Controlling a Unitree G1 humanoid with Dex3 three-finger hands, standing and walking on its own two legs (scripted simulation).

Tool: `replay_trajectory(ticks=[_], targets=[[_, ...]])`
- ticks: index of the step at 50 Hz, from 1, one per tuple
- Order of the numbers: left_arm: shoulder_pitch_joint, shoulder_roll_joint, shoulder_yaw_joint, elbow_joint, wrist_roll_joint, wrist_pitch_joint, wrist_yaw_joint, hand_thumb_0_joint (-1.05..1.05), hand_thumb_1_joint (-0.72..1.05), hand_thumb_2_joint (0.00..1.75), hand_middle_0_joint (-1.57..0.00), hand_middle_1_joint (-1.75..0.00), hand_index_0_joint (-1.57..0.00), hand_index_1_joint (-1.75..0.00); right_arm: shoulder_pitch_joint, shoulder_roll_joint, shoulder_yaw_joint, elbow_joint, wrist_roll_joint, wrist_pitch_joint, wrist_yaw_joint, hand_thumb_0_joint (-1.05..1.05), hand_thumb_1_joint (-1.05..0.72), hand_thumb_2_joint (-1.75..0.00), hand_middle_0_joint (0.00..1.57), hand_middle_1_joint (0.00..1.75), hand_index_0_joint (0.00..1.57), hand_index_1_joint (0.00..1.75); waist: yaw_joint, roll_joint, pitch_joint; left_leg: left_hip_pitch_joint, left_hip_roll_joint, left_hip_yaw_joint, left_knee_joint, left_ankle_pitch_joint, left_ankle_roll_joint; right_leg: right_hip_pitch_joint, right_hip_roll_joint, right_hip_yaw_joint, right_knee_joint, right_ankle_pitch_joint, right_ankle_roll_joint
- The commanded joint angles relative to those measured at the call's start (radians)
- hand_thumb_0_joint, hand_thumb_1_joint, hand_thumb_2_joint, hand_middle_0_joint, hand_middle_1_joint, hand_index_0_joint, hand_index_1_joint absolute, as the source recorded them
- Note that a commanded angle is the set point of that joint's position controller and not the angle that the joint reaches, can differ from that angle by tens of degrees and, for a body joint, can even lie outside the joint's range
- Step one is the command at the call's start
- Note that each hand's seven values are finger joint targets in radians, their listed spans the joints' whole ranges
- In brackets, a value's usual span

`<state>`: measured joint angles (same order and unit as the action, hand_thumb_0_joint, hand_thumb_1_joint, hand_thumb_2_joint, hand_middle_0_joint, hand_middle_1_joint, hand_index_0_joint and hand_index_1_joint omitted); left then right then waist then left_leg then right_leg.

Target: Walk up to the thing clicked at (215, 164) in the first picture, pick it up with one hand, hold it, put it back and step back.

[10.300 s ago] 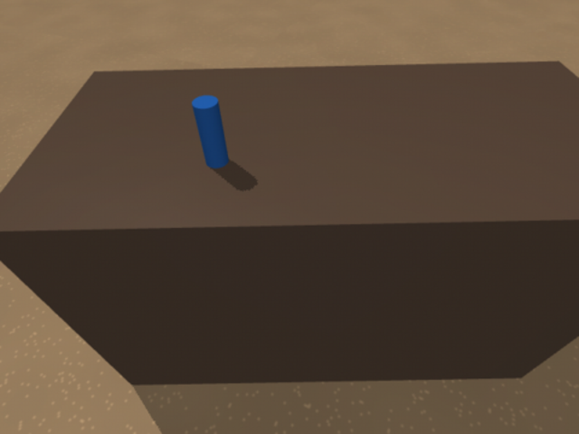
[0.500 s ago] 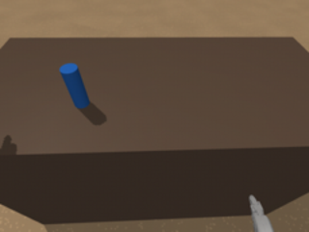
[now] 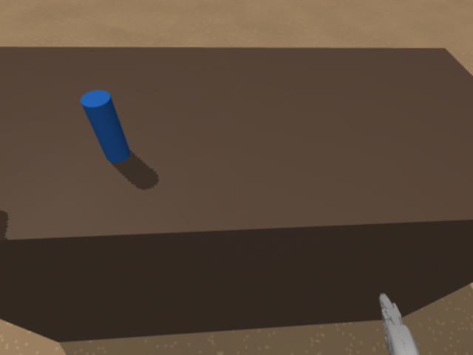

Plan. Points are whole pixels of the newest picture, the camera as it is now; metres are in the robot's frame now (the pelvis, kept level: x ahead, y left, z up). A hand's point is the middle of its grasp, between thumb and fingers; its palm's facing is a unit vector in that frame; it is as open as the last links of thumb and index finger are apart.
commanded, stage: go down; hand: left
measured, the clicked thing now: (108, 129) +0.51 +0.22 +0.10
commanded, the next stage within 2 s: approach in 0.32 s
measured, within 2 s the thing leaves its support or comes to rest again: neither
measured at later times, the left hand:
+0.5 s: hand out of the picture +0.40 +0.40 +0.21, palm faces +0.26 -0.97 -0.01, open 17.6 cm
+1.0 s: hand (69, 148) +0.48 +0.28 +0.09, palm faces +0.15 -0.99 +0.05, open 17.7 cm
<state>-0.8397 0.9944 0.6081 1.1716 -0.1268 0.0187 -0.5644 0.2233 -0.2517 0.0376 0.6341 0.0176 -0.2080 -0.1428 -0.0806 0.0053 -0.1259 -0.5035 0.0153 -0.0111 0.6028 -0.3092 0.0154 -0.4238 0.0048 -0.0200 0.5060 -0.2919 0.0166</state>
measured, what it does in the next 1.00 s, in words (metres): stands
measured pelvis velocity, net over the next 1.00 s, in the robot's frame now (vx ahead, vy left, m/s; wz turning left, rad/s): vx -0.01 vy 0.00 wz -0.03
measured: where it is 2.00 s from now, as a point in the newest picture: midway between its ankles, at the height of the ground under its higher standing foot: outside the picture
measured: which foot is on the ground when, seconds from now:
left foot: down 0.00-1.00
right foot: down 0.00-1.00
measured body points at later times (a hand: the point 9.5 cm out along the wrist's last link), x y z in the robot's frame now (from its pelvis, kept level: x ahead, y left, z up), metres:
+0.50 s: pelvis +0.00 +0.00 +0.00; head +0.05 +0.02 +0.45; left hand +0.38 +0.45 +0.22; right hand +0.15 -0.26 -0.07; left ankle -0.02 +0.10 -0.73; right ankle -0.04 -0.14 -0.73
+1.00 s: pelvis -0.01 +0.00 -0.03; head +0.08 +0.03 +0.41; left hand +0.46 +0.33 +0.09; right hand +0.13 -0.26 -0.09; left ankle -0.02 +0.10 -0.73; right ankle -0.04 -0.14 -0.73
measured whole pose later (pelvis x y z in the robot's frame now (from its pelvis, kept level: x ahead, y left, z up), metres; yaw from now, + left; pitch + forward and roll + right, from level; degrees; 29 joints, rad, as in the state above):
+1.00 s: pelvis -0.01 +0.00 -0.03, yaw -1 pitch +17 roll -3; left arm -0.86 0.68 0.50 1.13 -0.13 -0.18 -0.31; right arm 0.24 -0.24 0.02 0.47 -0.01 -0.15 -0.04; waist -0.15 -0.01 -0.11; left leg -0.74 0.04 -0.01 0.84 -0.40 0.01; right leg -0.66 0.03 -0.02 0.74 -0.37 0.02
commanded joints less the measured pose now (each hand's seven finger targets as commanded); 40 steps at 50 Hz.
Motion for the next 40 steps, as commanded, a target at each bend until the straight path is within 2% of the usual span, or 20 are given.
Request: replay_trajectory(ticks=[1,3,4,5,7,9,12,14,17,19,21,22,26,29,31,33,35,36,38,40], targets=[[-0.350,0.371,0.028,-0.199,-0.024,-0.061,-0.003,0.00,-0.59,0.09,-0.04,-0.04,-0.03,-0.05,-0.034,-0.171,-0.070,-0.119,-0.005,-0.052,-0.018,0.00,0.54,-0.06,0.05,0.05,0.05,0.05,0.006,0.195,-0.339,0.363,0.011,-0.031,-0.010,0.544,-0.002,-0.009,0.019,-0.016,-0.018,0.338,-0.041],[-0.375,0.405,0.044,-0.218,-0.020,-0.065,-0.001,0.00,-0.59,0.09,-0.04,-0.04,-0.03,-0.05,-0.058,-0.175,-0.064,-0.168,-0.006,-0.056,-0.017,0.00,0.54,-0.05,0.05,0.05,0.05,0.05,0.012,0.202,-0.356,0.355,0.008,-0.027,-0.005,0.530,-0.002,0.009,0.016,-0.014,-0.013,0.341,-0.039],[-0.394,0.406,0.045,-0.233,-0.020,-0.063,0.000,0.00,-0.60,0.09,-0.04,-0.04,-0.03,-0.05,-0.060,-0.144,-0.035,-0.162,-0.005,-0.055,-0.013,0.00,0.54,-0.05,0.05,0.05,0.05,0.05,0.021,0.198,-0.373,0.353,0.009,-0.030,-0.006,0.536,-0.001,0.017,0.018,-0.015,-0.012,0.343,-0.040],[-0.409,0.425,0.055,-0.254,-0.019,-0.064,0.001,0.00,-0.61,0.08,-0.04,-0.04,-0.04,-0.05,-0.044,-0.160,-0.056,-0.170,-0.003,-0.051,-0.014,0.00,0.54,-0.05,0.05,0.05,0.05,0.05,0.015,0.219,-0.381,0.363,0.006,-0.026,-0.009,0.522,-0.003,0.019,0.016,-0.014,-0.017,0.334,-0.040],[-0.370,0.399,0.042,-0.199,-0.015,-0.048,0.004,0.00,-0.59,0.09,-0.04,-0.04,-0.03,-0.05,-0.014,-0.186,-0.080,-0.169,-0.007,-0.045,-0.018,0.00,0.54,-0.06,0.05,0.05,0.05,0.05,0.001,0.178,-0.361,0.356,0.005,-0.026,-0.008,0.538,0.001,0.017,0.017,-0.015,-0.017,0.360,-0.037],[-0.356,0.405,0.044,-0.192,-0.005,-0.045,0.007,0.00,-0.59,0.09,-0.04,-0.05,-0.03,-0.06,-0.001,-0.156,-0.058,-0.153,-0.002,-0.045,-0.013,0.00,0.54,-0.05,0.05,0.05,0.05,0.05,0.014,0.185,-0.320,0.333,0.003,-0.022,-0.008,0.532,0.002,0.000,0.017,-0.015,-0.017,0.348,-0.038],[-0.335,0.389,0.035,-0.173,-0.007,-0.056,-0.005,0.00,-0.61,0.09,-0.04,-0.06,-0.04,-0.06,-0.020,-0.168,-0.069,-0.198,-0.002,-0.045,-0.009,0.00,0.54,-0.05,0.05,0.05,0.05,0.05,0.012,0.157,-0.322,0.313,0.002,-0.021,-0.011,0.499,0.006,0.011,0.017,-0.015,-0.011,0.338,-0.036],[-0.335,0.401,0.049,-0.191,-0.016,-0.064,-0.011,0.00,-0.61,0.08,-0.05,-0.05,-0.04,-0.06,-0.011,-0.140,-0.040,-0.196,-0.002,-0.041,-0.006,0.00,0.54,-0.05,0.05,0.05,0.05,0.05,0.022,0.171,-0.335,0.320,0.000,-0.019,-0.002,0.509,0.007,0.010,0.015,-0.013,-0.010,0.342,-0.035],[-0.355,0.407,0.050,-0.223,-0.019,-0.062,-0.006,0.00,-0.60,0.08,-0.04,-0.05,-0.04,-0.06,-0.031,-0.158,-0.061,-0.208,-0.002,-0.042,-0.014,0.00,0.54,-0.05,0.05,0.05,0.05,0.05,0.019,0.175,-0.339,0.301,-0.011,-0.009,-0.008,0.448,0.013,0.037,0.010,-0.003,-0.013,0.339,-0.028],[-0.356,0.406,0.053,-0.242,-0.021,-0.061,-0.005,0.00,-0.61,0.08,-0.04,-0.05,-0.04,-0.06,-0.035,-0.148,-0.045,-0.222,0.000,-0.040,-0.012,0.00,0.54,-0.05,0.05,0.05,0.05,0.05,0.018,0.180,-0.354,0.306,-0.011,-0.010,-0.010,0.451,0.014,0.041,0.010,-0.004,-0.013,0.341,-0.029],[-0.332,0.388,0.043,-0.223,-0.020,-0.058,-0.003,0.00,-0.58,0.15,-0.05,-0.08,-0.03,-0.12,-0.029,-0.181,-0.081,-0.211,-0.001,-0.041,-0.019,0.00,0.54,-0.05,0.05,0.05,0.05,0.05,0.015,0.194,-0.328,0.323,-0.005,-0.016,-0.012,0.453,0.005,0.002,0.015,-0.010,-0.011,0.307,-0.035],[-0.325,0.406,0.056,-0.221,-0.017,-0.061,-0.001,0.00,-0.54,0.07,-0.05,-0.05,-0.03,-0.07,-0.021,-0.201,-0.088,-0.243,-0.003,-0.044,-0.018,0.00,0.56,-0.05,0.05,0.05,0.05,0.05,0.010,0.164,-0.336,0.318,-0.003,-0.017,-0.008,0.451,0.007,0.007,0.015,-0.011,-0.017,0.309,-0.033],[-0.303,0.293,-0.005,-0.201,-0.032,-0.072,-0.010,0.00,-0.56,0.07,-0.05,-0.04,-0.03,-0.06,0.006,-0.113,-0.024,-0.185,0.003,-0.039,-0.006,0.00,0.56,-0.05,0.05,0.05,0.05,0.05,0.005,0.167,-0.262,0.287,-0.004,-0.014,-0.005,0.434,0.010,-0.027,0.016,-0.010,-0.008,0.293,-0.032],[-0.294,0.239,-0.030,-0.175,-0.044,-0.090,-0.003,0.00,-0.60,0.07,-0.05,-0.04,-0.03,-0.06,-0.004,-0.147,-0.047,-0.198,-0.002,-0.045,-0.005,0.00,0.56,-0.05,0.05,0.05,0.05,0.05,-0.020,0.159,-0.263,0.288,0.003,-0.021,0.001,0.392,0.009,-0.071,0.019,-0.016,0.006,0.253,-0.032],[-0.324,0.185,-0.055,-0.221,-0.056,-0.115,-0.002,0.00,-0.57,0.08,-0.04,-0.04,-0.02,-0.06,-0.024,-0.115,-0.016,-0.204,-0.003,-0.050,0.003,0.00,0.57,-0.05,0.05,0.05,0.05,0.05,-0.019,0.206,-0.285,0.309,0.008,-0.025,0.011,0.384,0.003,-0.108,0.019,-0.019,0.020,0.223,-0.035],[-0.317,0.152,-0.061,-0.198,-0.065,-0.134,0.017,0.00,-0.58,0.08,-0.04,-0.04,-0.02,-0.06,-0.005,-0.167,-0.063,-0.193,-0.010,-0.052,0.004,0.00,0.57,-0.05,0.05,0.05,0.05,0.05,-0.037,0.181,-0.297,0.318,0.020,-0.038,0.029,0.423,-0.001,-0.140,0.024,-0.026,0.039,0.230,-0.037],[-0.364,0.129,-0.075,-0.239,-0.062,-0.160,0.041,0.00,-0.57,0.10,-0.03,-0.05,-0.02,-0.07,0.008,-0.154,-0.055,-0.177,-0.011,-0.051,0.015,0.00,0.57,-0.05,0.05,0.05,0.05,0.05,-0.038,0.213,-0.307,0.316,0.024,-0.043,0.050,0.410,-0.006,-0.180,0.024,-0.025,0.059,0.200,-0.039],[-0.377,0.119,-0.074,-0.257,-0.064,-0.170,0.061,0.00,-0.57,0.09,-0.04,-0.04,-0.02,-0.06,-0.012,-0.190,-0.082,-0.215,-0.013,-0.051,0.016,0.00,0.57,-0.05,0.05,0.05,0.05,0.05,-0.050,0.195,-0.345,0.338,0.028,-0.046,0.060,0.428,-0.006,-0.185,0.026,-0.028,0.065,0.210,-0.038],[-0.406,0.083,-0.081,-0.275,-0.068,-0.193,0.097,0.00,-0.57,0.08,-0.04,-0.05,-0.03,-0.06,0.000,-0.154,-0.052,-0.220,-0.011,-0.045,0.030,0.00,0.56,-0.05,0.05,0.05,0.05,0.05,-0.046,0.197,-0.341,0.312,0.029,-0.046,0.079,0.398,-0.005,-0.190,0.026,-0.024,0.080,0.191,-0.037],[-0.415,0.058,-0.082,-0.273,-0.065,-0.220,0.133,0.00,-0.61,0.07,-0.04,-0.05,-0.04,-0.07,0.010,-0.171,-0.076,-0.239,-0.012,-0.035,0.037,0.00,0.55,-0.05,0.05,0.05,0.05,0.05,-0.064,0.183,-0.347,0.291,0.033,-0.052,0.098,0.377,-0.008,-0.206,0.027,-0.023,0.100,0.185,-0.037]])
